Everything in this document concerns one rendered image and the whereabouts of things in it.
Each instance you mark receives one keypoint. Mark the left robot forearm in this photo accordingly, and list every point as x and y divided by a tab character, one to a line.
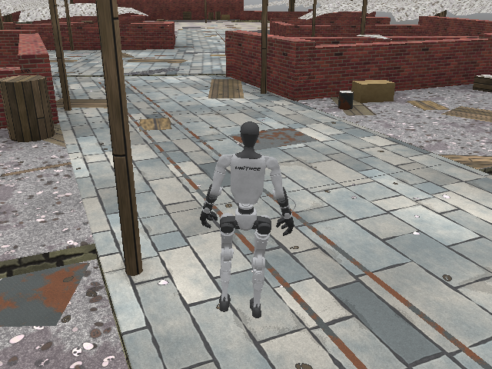
209	201

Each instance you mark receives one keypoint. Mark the right robot hand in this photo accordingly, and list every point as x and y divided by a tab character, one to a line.
288	223

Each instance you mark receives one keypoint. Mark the robot right upper arm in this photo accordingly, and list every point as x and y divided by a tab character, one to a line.
272	163

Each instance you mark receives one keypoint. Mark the right robot forearm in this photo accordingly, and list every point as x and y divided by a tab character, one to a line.
284	206

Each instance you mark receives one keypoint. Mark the left robot shin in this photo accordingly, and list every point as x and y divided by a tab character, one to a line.
225	274

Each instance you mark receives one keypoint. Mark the right robot thigh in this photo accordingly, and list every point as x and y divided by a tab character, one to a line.
261	236

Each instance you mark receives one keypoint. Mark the robot left upper arm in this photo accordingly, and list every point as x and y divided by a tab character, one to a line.
219	173

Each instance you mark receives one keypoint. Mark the left robot hand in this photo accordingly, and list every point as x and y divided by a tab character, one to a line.
209	216

